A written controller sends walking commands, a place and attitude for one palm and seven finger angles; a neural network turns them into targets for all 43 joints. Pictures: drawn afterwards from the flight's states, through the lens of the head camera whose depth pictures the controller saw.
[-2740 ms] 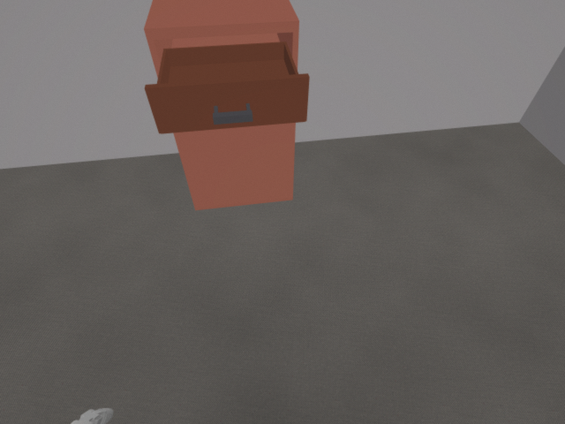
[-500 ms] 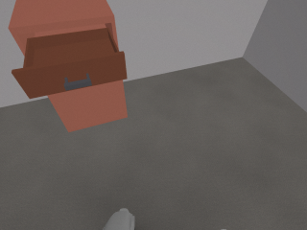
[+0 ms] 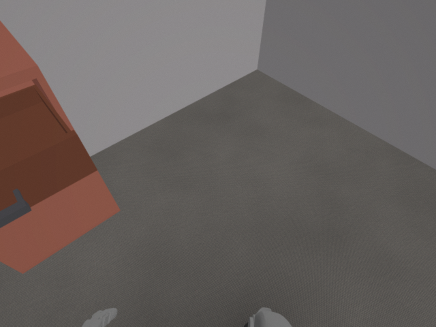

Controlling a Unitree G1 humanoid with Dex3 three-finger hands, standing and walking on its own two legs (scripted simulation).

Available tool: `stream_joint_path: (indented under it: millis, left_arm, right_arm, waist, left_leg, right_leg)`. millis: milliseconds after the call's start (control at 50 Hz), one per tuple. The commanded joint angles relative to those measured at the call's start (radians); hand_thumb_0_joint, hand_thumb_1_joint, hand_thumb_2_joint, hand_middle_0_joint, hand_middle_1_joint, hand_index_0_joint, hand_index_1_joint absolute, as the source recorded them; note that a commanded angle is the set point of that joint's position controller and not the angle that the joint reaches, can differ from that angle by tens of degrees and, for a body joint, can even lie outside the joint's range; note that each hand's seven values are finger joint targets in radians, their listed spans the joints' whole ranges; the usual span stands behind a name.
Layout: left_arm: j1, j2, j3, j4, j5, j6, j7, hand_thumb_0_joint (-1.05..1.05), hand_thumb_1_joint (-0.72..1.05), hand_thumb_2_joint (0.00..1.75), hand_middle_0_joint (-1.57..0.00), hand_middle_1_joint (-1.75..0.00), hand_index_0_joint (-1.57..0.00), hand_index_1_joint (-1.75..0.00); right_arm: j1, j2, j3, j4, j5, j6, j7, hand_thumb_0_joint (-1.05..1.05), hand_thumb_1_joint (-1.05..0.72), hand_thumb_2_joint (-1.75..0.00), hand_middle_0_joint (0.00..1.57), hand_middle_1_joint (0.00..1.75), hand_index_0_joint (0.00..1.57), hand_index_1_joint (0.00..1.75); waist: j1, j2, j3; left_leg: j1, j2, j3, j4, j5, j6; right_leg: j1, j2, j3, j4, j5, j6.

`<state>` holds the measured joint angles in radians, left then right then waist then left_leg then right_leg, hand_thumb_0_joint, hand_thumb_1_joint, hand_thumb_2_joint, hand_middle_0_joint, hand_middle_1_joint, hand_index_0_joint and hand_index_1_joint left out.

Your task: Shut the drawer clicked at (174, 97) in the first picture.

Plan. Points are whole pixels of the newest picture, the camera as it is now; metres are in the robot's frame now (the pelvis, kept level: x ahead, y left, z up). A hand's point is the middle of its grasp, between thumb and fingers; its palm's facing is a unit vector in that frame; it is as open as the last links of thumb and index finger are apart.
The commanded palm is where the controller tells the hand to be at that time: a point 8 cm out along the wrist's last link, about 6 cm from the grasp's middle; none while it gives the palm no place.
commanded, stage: turn to face it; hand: left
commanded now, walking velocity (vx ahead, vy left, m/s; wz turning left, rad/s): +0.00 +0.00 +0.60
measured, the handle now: out of the picture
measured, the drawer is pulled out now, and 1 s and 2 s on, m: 0.30 0.30 0.30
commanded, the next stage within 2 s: take the last steps up to it in 1.10 s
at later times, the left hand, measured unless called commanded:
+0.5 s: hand out of the picture +0.07 +0.23 -0.19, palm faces +0.29 -0.94 -0.17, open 7.4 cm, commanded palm none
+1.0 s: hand out of the picture +0.04 +0.20 -0.15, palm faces +0.51 -0.81 -0.28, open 7.4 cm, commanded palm none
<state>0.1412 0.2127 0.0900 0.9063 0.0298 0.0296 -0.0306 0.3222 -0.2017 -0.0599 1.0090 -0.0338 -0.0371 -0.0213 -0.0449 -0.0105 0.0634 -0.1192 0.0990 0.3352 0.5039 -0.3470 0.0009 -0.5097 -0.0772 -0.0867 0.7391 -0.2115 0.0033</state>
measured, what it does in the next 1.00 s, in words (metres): steps on the spot, turning left: right foot, then left foot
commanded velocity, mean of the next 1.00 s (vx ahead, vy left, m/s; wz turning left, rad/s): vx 0.00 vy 0.00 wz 0.54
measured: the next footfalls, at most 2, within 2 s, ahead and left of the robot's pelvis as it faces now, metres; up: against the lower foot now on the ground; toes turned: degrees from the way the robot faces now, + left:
right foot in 0.04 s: +0.14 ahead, -0.12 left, +0.00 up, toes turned -6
left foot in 0.38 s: +0.07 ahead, +0.11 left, +0.00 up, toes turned +20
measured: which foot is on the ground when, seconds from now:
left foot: down 0.00-0.06, up 0.08-0.36, down 0.38-0.94, up 0.96-1.00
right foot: up 0.00-0.02, down 0.04-0.38, up 0.40-0.92, down 0.94-1.00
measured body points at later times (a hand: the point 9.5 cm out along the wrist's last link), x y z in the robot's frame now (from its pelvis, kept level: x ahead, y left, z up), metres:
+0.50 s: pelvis +0.04 +0.02 +0.00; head +0.06 +0.07 +0.44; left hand +0.05 +0.28 -0.17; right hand +0.12 -0.20 -0.13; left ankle +0.03 +0.10 -0.73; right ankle +0.07 -0.12 -0.67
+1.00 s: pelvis +0.05 -0.02 +0.00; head +0.09 -0.03 +0.45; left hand +0.01 +0.24 -0.13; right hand +0.25 -0.22 -0.15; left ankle +0.02 +0.09 -0.71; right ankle +0.11 -0.12 -0.73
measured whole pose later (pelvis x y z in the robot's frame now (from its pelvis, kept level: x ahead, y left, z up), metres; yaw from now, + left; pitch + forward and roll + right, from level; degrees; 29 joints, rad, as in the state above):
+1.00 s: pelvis +0.05 -0.02 +0.00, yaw +31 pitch +0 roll +0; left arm 0.18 0.20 0.04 0.89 0.01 0.02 0.02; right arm 0.19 -0.25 -0.09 0.92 -0.02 0.06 0.00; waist -0.02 0.04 0.05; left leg -0.41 -0.09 -0.11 0.77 -0.41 0.00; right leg -0.26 -0.01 -0.03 0.56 -0.30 -0.01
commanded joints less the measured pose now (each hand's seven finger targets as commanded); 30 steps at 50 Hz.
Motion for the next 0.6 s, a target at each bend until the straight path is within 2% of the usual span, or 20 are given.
stream_joint_path:
  millis: [0,20,40,60,80,100,140,200,260,300,320,340,360,380,400,420,440,480,540,580]
  left_arm:
    - [0.185,0.063,-0.016,0.023,0.009,-0.054,0.026,0.00,0.90,0.90,-0.20,-0.30,-0.20,-0.30]
    - [0.242,0.148,-0.008,0.054,0.009,-0.074,0.040,0.00,0.90,0.90,-0.20,-0.30,-0.20,-0.30]
    - [0.261,0.180,-0.017,0.058,-0.013,-0.071,0.042,0.00,0.90,0.90,-0.20,-0.30,-0.20,-0.30]
    - [0.205,0.176,-0.017,0.059,-0.013,-0.072,0.047,0.00,0.90,0.90,-0.20,-0.30,-0.20,-0.30]
    - [0.138,0.162,-0.020,0.046,-0.012,-0.066,0.053,0.00,0.90,0.90,-0.20,-0.30,-0.20,-0.30]
    - [0.084,0.138,-0.024,0.033,-0.012,-0.059,0.059,0.00,0.90,0.90,-0.20,-0.30,-0.20,-0.30]
    - [0.013,0.127,-0.020,0.013,-0.008,-0.045,0.069,0.00,0.90,0.90,-0.20,-0.30,-0.20,-0.30]
    - [-0.007,0.125,-0.011,-0.003,-0.004,-0.032,0.072,0.00,0.90,0.90,-0.20,-0.30,-0.20,-0.30]
    - [0.010,0.129,0.003,-0.005,-0.001,-0.022,0.073,0.00,0.90,0.90,-0.20,-0.30,-0.20,-0.30]
    - [0.022,0.123,0.008,-0.009,-0.008,-0.015,0.071,0.00,0.90,0.90,-0.20,-0.30,-0.20,-0.30]
    - [0.020,0.113,0.008,-0.013,-0.015,-0.008,0.067,0.00,0.90,0.90,-0.20,-0.30,-0.20,-0.30]
    - [0.029,0.072,0.005,-0.029,-0.021,0.001,0.063,0.00,0.90,0.90,-0.20,-0.30,-0.20,-0.30]
    - [0.001,0.017,-0.002,-0.076,-0.024,0.007,0.055,0.00,0.90,0.90,-0.20,-0.30,-0.20,-0.30]
    - [-0.069,0.037,-0.002,-0.092,-0.010,0.010,0.056,0.00,0.90,0.90,-0.20,-0.30,-0.20,-0.30]
    - [-0.073,0.026,0.010,-0.081,-0.007,0.008,0.053,0.00,0.90,0.90,-0.20,-0.30,-0.20,-0.30]
    - [-0.046,0.035,0.012,-0.062,-0.008,0.003,0.047,0.00,0.90,0.90,-0.20,-0.30,-0.20,-0.30]
    - [-0.011,0.044,0.013,-0.039,-0.008,-0.001,0.043,0.00,0.90,0.90,-0.20,-0.30,-0.20,-0.30]
    - [0.034,0.056,0.013,-0.011,-0.012,0.002,0.043,0.00,0.90,0.90,-0.20,-0.30,-0.20,-0.30]
    - [0.025,0.069,0.012,-0.010,-0.016,0.005,0.047,0.00,0.90,0.90,-0.20,-0.30,-0.20,-0.30]
    - [0.029,0.080,0.013,-0.014,-0.017,0.007,0.049,0.00,0.90,0.90,-0.20,-0.30,-0.20,-0.30]
  right_arm:
    - [0.048,-0.078,0.008,-0.019,0.012,-0.010,0.006,0.00,-0.90,-0.90,0.20,0.30,0.20,0.30]
    - [0.100,-0.005,0.028,-0.016,0.024,-0.011,0.009,0.00,-0.90,-0.90,0.20,0.30,0.20,0.30]
    - [0.081,-0.018,0.027,-0.024,0.028,0.008,0.000,0.00,-0.90,-0.90,0.20,0.30,0.20,0.30]
    - [0.072,-0.010,0.026,-0.018,0.029,0.024,-0.005,0.00,-0.90,-0.90,0.20,0.30,0.20,0.30]
    - [0.066,-0.027,0.023,-0.010,0.028,0.034,-0.007,0.00,-0.90,-0.90,0.20,0.30,0.20,0.30]
    - [0.054,-0.034,0.018,0.005,0.027,0.041,-0.005,0.00,-0.90,-0.90,0.20,0.30,0.20,0.30]
    - [0.062,-0.025,0.013,0.012,0.026,0.057,0.003,0.00,-0.90,-0.90,0.20,0.30,0.20,0.30]
    - [0.064,-0.007,0.010,0.000,0.021,0.071,0.012,0.00,-0.90,-0.90,0.20,0.30,0.20,0.30]
    - [0.042,0.002,0.003,-0.030,0.019,0.067,0.020,0.00,-0.90,-0.90,0.20,0.30,0.20,0.30]
    - [0.054,-0.005,0.000,-0.041,0.015,0.063,0.022,0.00,-0.90,-0.90,0.20,0.30,0.20,0.30]
    - [0.080,-0.017,-0.006,-0.041,0.013,0.060,0.023,0.00,-0.90,-0.90,0.20,0.30,0.20,0.30]
    - [0.099,-0.074,-0.017,-0.050,0.009,0.054,0.024,0.00,-0.90,-0.90,0.20,0.30,0.20,0.30]
    - [0.125,-0.168,-0.041,-0.075,0.000,0.047,0.017,0.00,-0.90,-0.90,0.20,0.30,0.20,0.30]
    - [0.129,-0.195,-0.050,-0.064,-0.003,0.045,0.005,0.00,-0.90,-0.90,0.20,0.30,0.20,0.30]
    - [0.092,-0.184,-0.050,-0.066,0.002,0.040,-0.004,0.00,-0.90,-0.90,0.20,0.30,0.20,0.30]
    - [0.033,-0.158,-0.042,-0.080,0.007,0.036,-0.006,0.00,-0.90,-0.90,0.20,0.30,0.20,0.30]
    - [-0.015,-0.133,-0.033,-0.096,0.009,0.029,-0.007,0.00,-0.90,-0.90,0.20,0.30,0.20,0.30]
    - [-0.041,-0.140,-0.032,-0.104,0.012,0.024,-0.009,0.00,-0.90,-0.90,0.20,0.30,0.20,0.30]
    - [-0.018,-0.154,-0.038,-0.101,0.016,0.027,-0.007,0.00,-0.90,-0.90,0.20,0.30,0.20,0.30]
    - [-0.020,-0.172,-0.041,-0.102,0.016,0.032,-0.005,0.00,-0.90,-0.90,0.20,0.30,0.20,0.30]
  waist:
    - [0.095,-0.005,-0.136]
    - [0.093,-0.207,-0.258]
    - [0.102,-0.152,-0.254]
    - [0.086,-0.197,-0.259]
    - [0.074,-0.204,-0.212]
    - [0.060,-0.131,-0.170]
    - [0.033,-0.080,-0.122]
    - [0.028,-0.128,-0.092]
    - [0.038,-0.126,-0.081]
    - [0.029,-0.115,-0.087]
    - [0.012,-0.073,-0.091]
    - [0.001,0.135,-0.074]
    - [-0.026,0.382,-0.033]
    - [-0.051,0.312,-0.032]
    - [-0.024,0.270,-0.044]
    - [0.001,0.220,-0.053]
    - [0.025,0.169,-0.071]
    - [0.035,0.120,-0.105]
    - [0.018,0.093,-0.107]
    - [0.015,0.129,-0.111]
  left_leg:
    - [-0.143,0.139,-0.123,0.149,0.415,0.047]
    - [-0.300,0.029,-0.103,0.334,-0.019,-0.007]
    - [-0.280,-0.010,-0.215,0.448,-0.303,-0.015]
    - [-0.289,-0.011,-0.276,0.516,-0.314,-0.015]
    - [-0.307,-0.007,-0.301,0.570,-0.271,-0.020]
    - [-0.308,0.000,-0.308,0.595,-0.220,-0.026]
    - [-0.280,0.002,-0.294,0.587,-0.162,-0.030]
    - [-0.259,-0.004,-0.253,0.497,-0.135,-0.035]
    - [-0.243,-0.010,-0.216,0.343,-0.112,-0.034]
    - [-0.179,-0.023,-0.195,0.186,-0.016,-0.030]
    - [-0.114,-0.027,-0.197,0.073,0.059,-0.024]
    - [-0.086,0.067,-0.374,-0.092,0.084,0.013]
    - [-0.083,0.293,-0.721,-0.247,0.242,0.136]
    - [-0.106,0.326,-0.793,-0.277,0.243,0.205]
    - [-0.093,0.275,-0.746,-0.257,0.239,0.186]
    - [-0.069,0.231,-0.674,-0.232,0.269,0.169]
    - [-0.056,0.197,-0.608,-0.214,0.325,0.152]
    - [-0.011,0.152,-0.543,-0.194,0.423,0.149]
    - [0.042,0.136,-0.553,-0.189,0.489,0.160]
    - [0.066,0.136,-0.573,-0.186,0.478,0.167]
  right_leg:
    - [0.452,-0.026,0.028,-0.261,0.268,-0.020]
    - [0.643,-0.277,0.282,-0.272,0.596,-0.106]
    - [0.566,-0.357,0.290,-0.304,0.804,-0.198]
    - [0.515,-0.339,0.276,-0.333,0.759,-0.212]
    - [0.472,-0.334,0.253,-0.361,0.656,-0.213]
    - [0.415,-0.314,0.205,-0.375,0.570,-0.206]
    - [0.308,-0.295,0.108,-0.407,0.407,-0.177]
    - [0.248,-0.287,0.033,-0.437,0.199,-0.150]
    - [0.253,-0.293,-0.001,-0.398,0.113,-0.128]
    - [0.232,-0.273,-0.038,-0.324,0.053,-0.091]
    - [0.189,-0.249,-0.070,-0.257,-0.016,-0.057]
    - [0.088,-0.172,-0.103,-0.093,-0.147,-0.005]
    - [-0.090,-0.037,-0.121,0.135,-0.382,0.068]
    - [-0.121,-0.018,-0.002,0.332,-0.393,0.055]
    - [-0.163,-0.020,0.063,0.417,-0.312,0.052]
    - [-0.170,-0.028,0.084,0.446,-0.231,0.054]
    - [-0.151,-0.036,0.085,0.449,-0.168,0.062]
    - [-0.108,-0.027,0.085,0.420,-0.127,0.077]
    - [-0.091,-0.013,0.084,0.348,-0.130,0.088]
    - [-0.084,-0.009,0.091,0.315,-0.142,0.096]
